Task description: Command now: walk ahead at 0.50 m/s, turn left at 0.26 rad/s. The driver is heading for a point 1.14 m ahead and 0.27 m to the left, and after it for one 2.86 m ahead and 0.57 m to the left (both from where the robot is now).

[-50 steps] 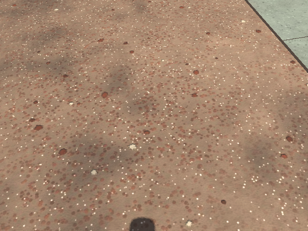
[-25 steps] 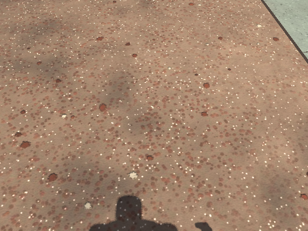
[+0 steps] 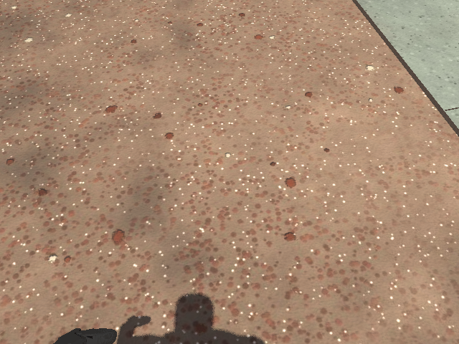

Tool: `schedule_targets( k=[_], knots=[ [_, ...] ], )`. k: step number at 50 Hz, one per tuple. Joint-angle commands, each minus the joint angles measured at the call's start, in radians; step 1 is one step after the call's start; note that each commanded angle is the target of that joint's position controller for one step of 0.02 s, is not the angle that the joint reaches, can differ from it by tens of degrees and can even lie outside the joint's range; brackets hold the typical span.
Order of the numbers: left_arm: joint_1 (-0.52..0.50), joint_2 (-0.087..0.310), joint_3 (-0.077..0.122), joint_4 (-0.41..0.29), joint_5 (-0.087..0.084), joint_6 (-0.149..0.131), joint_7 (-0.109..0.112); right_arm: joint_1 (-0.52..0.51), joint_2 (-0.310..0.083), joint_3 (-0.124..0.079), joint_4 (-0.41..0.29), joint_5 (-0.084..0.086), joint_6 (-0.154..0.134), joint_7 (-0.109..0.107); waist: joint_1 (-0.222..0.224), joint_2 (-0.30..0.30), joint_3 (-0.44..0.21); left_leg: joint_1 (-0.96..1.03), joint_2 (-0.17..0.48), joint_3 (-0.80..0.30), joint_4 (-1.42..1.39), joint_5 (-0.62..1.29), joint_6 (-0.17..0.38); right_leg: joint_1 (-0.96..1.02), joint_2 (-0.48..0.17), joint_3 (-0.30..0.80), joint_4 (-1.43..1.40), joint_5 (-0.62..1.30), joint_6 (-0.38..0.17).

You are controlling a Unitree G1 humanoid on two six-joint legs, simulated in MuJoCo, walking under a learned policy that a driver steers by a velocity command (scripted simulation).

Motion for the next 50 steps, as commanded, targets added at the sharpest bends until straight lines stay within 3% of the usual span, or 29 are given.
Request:
schedule_targets(
  k=[1, 2, 3, 4, 7, 9, 14, 19, 20, 22, 23, 24, 25, 26, 27, 28, 29, 30, 31, 32, 34, 36, 39, 42, 45, 47, 48, 49, 50],
  knots=[
    [0.396, 0.194, 0.057, 0.053, 0.001, 0.007, 0.014, 0.02, -0.12, -0.014, -0.079, 0.033, -0.047, 0.004, 0.191, -0.185, -0.344, -0.665, 0.004, -0.136, 0.672, -0.102, 0.028, 0.848, -0.387, 0.65, -0.219, -0.218, -0.218],
    [0.314, 0.158, 0.046, 0.036, 0.002, 0.006, 0.019, -0.058, -0.142, -0.023, -0.106, 0.046, -0.051, 0.001, 0.169, -0.147, -0.214, -0.693, 0.056, -0.104, 0.668, -0.015, 0.037, 0.702, -0.356, 0.493, -0.243, -0.181, -0.175],
    [0.243, 0.129, 0.036, 0.031, 0.007, 0.001, 0.016, -0.094, -0.127, -0.025, -0.111, 0.038, -0.047, -0.006, 0.138, -0.085, -0.131, -0.657, 0.096, -0.091, 0.613, 0.068, 0.033, 0.555, -0.317, 0.385, -0.289, -0.119, -0.155],
    [0.198, 0.098, 0.029, 0.03, 0.011, -0.006, 0.014, -0.092, -0.115, -0.034, -0.107, 0.027, -0.034, -0.011, 0.104, -0.092, -0.085, -0.609, 0.128, -0.096, 0.559, 0.123, 0.032, 0.461, -0.281, 0.296, -0.328, -0.076, -0.135],
    [0.167, 0.096, 0.032, 0.048, 0.02, -0.015, 0.013, -0.056, -0.045, -0.033, -0.108, 0.027, 0.007, -0.007, 0.054, -0.1, -0.031, -0.538, 0.151, -0.091, 0.512, 0.19, 0.023, 0.329, -0.245, 0.14, -0.4, 0.017, -0.132],
    [0.179, 0.118, 0.04, 0.06, 0.024, -0.018, 0.023, -0.096, -0.045, -0.037, -0.135, 0.02, 0.021, -0.008, 0.049, -0.076, -0.005, -0.594, 0.155, -0.099, 0.461, 0.263, 0.012, 0.326, -0.245, 0.072, -0.42, 0.081, -0.14],
    [0.211, 0.155, 0.051, 0.071, 0.02, -0.005, 0.048, -0.237, -0.03, -0.031, -0.194, 0.009, 0.011, 0.018, 0.082, -0.051, 0.03, -0.614, 0.138, -0.041, 0.175, 0.488, 0.002, 0.369, -0.218, -0.079, -0.438, 0.138, -0.117],
    [0.303, 0.187, 0.064, 0.097, -0.001, 0.026, 0.055, -0.392, -0.02, -0.018, -0.278, 0.008, 0.01, 0.051, 0.134, -0.032, 0.074, -0.667, 0.116, 0.034, 0.023, 0.45, 0.033, 0.544, -0.269, -0.141, -0.383, 0.221, -0.106],
    [0.307, 0.193, 0.067, 0.099, -0.006, 0.034, 0.055, -0.403, -0.025, -0.019, -0.293, 0.01, 0.011, 0.057, 0.129, -0.039, 0.073, -0.664, 0.106, 0.049, 0.009, 0.41, 0.045, 0.577, -0.28, -0.152, -0.354, 0.279, -0.099],
    [0.285, 0.22, 0.076, 0.088, -0.013, 0.048, 0.059, -0.377, -0.054, -0.033, -0.311, 0.011, 0.014, 0.066, 0.091, -0.071, 0.032, -0.57, 0.052, 0.103, -0.002, 0.315, 0.08, 0.613, -0.285, -0.181, -0.248, 0.569, -0.077],
    [0.273, 0.235, 0.08, 0.081, -0.016, 0.056, 0.062, -0.324, -0.077, -0.046, -0.307, 0.013, 0.017, 0.066, 0.054, -0.093, -0.01, -0.484, 0.013, 0.132, 0.005, 0.262, 0.1, 0.617, -0.282, -0.191, -0.151, 0.73, -0.066],
    [0.256, 0.244, 0.082, 0.074, -0.018, 0.065, 0.064, -0.212, -0.115, -0.068, -0.286, 0.018, 0.019, 0.064, -0.013, -0.096, -0.072, -0.337, -0.031, 0.151, -0.019, 0.248, 0.129, 0.59, -0.264, -0.205, 0.011, 0.816, -0.049],
    [0.241, 0.237, 0.077, 0.063, -0.018, 0.069, 0.066, -0.051, -0.18, -0.104, -0.246, 0.016, 0.02, 0.05, -0.097, -0.061, -0.147, -0.089, -0.064, 0.124, -0.105, 0.335, 0.166, 0.471, -0.215, -0.221, 0.256, 0.729, -0.004],
    [0.271, 0.146, 0.05, 0.028, 0.025, 0.056, 0.062, 0.014, -0.284, -0.126, -0.228, 0.009, 0.028, 0.024, -0.061, 0.164, -0.22, 0.181, 0.143, -0.191, -0.098, 0.565, 0.227, 0.173, -0.125, -0.208, 0.594, 0.04, 0.054],
    [0.346, 0.077, 0.023, -0.016, 0.018, 0.02, 0.047, -0.049, -0.331, -0.124, -0.28, -0.01, 0.016, 0.029, 0.032, 0.281, -0.396, 0.432, 0.369, -0.76, -0.247, 0.57, 0.458, -0.151, 0.088, -0.006, 0.905, -0.578, 0.106],
    [0.222, 0.17, 0.041, -0.026, -0.021, -0.008, 0.037, -0.04, -0.246, -0.098, -0.294, -0.012, 0.007, 0.039, -0.04, 0.092, -0.394, 0.415, 0.351, -0.681, -0.294, 0.688, 0.404, -0.224, 0.032, 0.136, 0.935, -0.54, 0.085],
    [0.172, 0.169, 0.041, -0.048, -0.038, -0.018, 0.037, -0.09, -0.205, -0.087, -0.295, -0.008, -0.003, 0.039, -0.019, 0.061, -0.27, 0.297, 0.316, -0.507, -0.275, 0.79, 0.364, -0.256, -0.006, 0.123, 0.88, -0.459, 0.066],
    [0.176, 0.162, 0.043, -0.029, -0.02, -0.014, 0.048, -0.152, -0.175, -0.08, -0.303, 0.005, -0.008, 0.037, 0.025, -0.033, -0.177, 0.144, 0.259, -0.386, -0.275, 0.831, 0.315, -0.222, -0.053, 0.119, 0.796, -0.388, 0.069],
    [0.189, 0.178, 0.053, -0.019, 0.0, -0.001, 0.056, -0.203, -0.138, -0.071, -0.314, 0.008, -0.005, 0.03, 0.057, -0.028, -0.14, 0.026, 0.235, -0.309, -0.291, 0.846, 0.288, -0.166, -0.084, 0.112, 0.727, -0.344, 0.074],
    [0.206, 0.182, 0.058, -0.015, 0.003, 0.017, 0.057, -0.226, -0.126, -0.063, -0.325, -0.007, -0.002, 0.025, 0.081, -0.006, -0.131, -0.067, 0.218, -0.273, -0.312, 0.889, 0.277, -0.09, -0.096, 0.114, 0.703, -0.32, 0.075],
    [0.237, 0.148, 0.054, -0.013, 0.006, 0.044, 0.06, -0.225, -0.139, -0.064, -0.319, -0.018, -0.005, 0.019, 0.103, 0.012, -0.134, -0.141, 0.195, -0.21, -0.33, 0.999, 0.275, -0.041, -0.086, 0.095, 0.631, -0.279, 0.091],
    [0.221, 0.128, 0.048, -0.022, 0.012, 0.055, 0.066, -0.206, -0.154, -0.066, -0.306, -0.016, -0.006, 0.008, 0.1, 0.034, -0.143, -0.141, 0.175, -0.161, -0.329, 1.055, 0.263, -0.055, -0.072, 0.084, 0.536, -0.206, 0.103],
    [0.16, 0.114, 0.038, -0.037, 0.012, 0.061, 0.063, -0.209, -0.144, -0.058, -0.295, -0.009, 0.013, -0.009, 0.08, 0.066, -0.155, -0.114, 0.145, -0.115, -0.321, 0.989, 0.221, -0.052, -0.067, 0.081, 0.357, -0.072, 0.114],
    [0.099, 0.116, 0.033, -0.048, 0.005, 0.058, 0.051, -0.204, -0.142, -0.05, -0.28, -0.016, 0.027, -0.017, 0.048, 0.081, -0.148, -0.1, 0.144, -0.111, -0.32, 0.898, 0.195, -0.001, -0.052, 0.077, 0.202, 0.034, 0.112],
    [0.072, 0.128, 0.035, -0.051, 0.006, 0.054, 0.041, -0.199, -0.129, -0.039, -0.256, -0.024, 0.033, -0.014, 0.035, 0.092, -0.123, -0.076, 0.169, -0.15, -0.29, 0.833, 0.195, 0.03, -0.038, 0.081, 0.114, 0.0, 0.099],
    [0.081, 0.134, 0.038, -0.049, 0.012, 0.047, 0.035, -0.207, -0.115, -0.03, -0.243, -0.019, 0.035, -0.013, 0.048, 0.095, -0.11, -0.064, 0.18, -0.182, -0.238, 0.809, 0.184, 0.069, -0.026, 0.076, 0.036, -0.04, 0.071],
    [0.113, 0.131, 0.038, -0.037, 0.017, 0.041, 0.031, -0.221, -0.103, -0.023, -0.24, -0.011, 0.035, -0.014, 0.077, 0.087, -0.11, -0.075, 0.163, -0.183, -0.2, 0.764, 0.159, 0.137, -0.019, 0.068, -0.065, 0.034, 0.05],
    [0.138, 0.152, 0.041, -0.029, 0.028, 0.034, 0.031, -0.193, -0.093, -0.018, -0.23, -0.013, 0.031, -0.014, 0.086, 0.052, -0.12, -0.102, 0.121, -0.178, -0.168, 0.675, 0.115, 0.245, -0.049, 0.104, -0.15, 0.275, 0.022],
    [0.146, 0.207, 0.049, -0.032, 0.04, 0.032, 0.037, -0.138, -0.077, -0.013, -0.232, -0.037, 0.021, -0.013, 0.041, -0.034, -0.166, -0.154, 0.048, -0.143, -0.106, 0.498, 0.071, 0.372, -0.153, 0.196, -0.1, 0.615, -0.02]
  ],
)
Velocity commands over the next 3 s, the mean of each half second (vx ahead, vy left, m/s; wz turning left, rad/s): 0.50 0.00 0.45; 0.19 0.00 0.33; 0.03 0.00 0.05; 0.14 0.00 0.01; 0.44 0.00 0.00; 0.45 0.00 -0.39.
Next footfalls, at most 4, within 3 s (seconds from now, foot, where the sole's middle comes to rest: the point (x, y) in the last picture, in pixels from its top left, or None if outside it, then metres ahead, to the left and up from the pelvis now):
0.50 left None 0.41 0.17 -0.76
0.98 right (224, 288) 0.62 0.02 -0.76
2.48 left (113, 226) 0.86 0.38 -0.76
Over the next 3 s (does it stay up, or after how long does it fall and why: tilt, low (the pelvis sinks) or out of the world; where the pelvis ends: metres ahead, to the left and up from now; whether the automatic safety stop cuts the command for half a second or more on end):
stays up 0.99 0.30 0.00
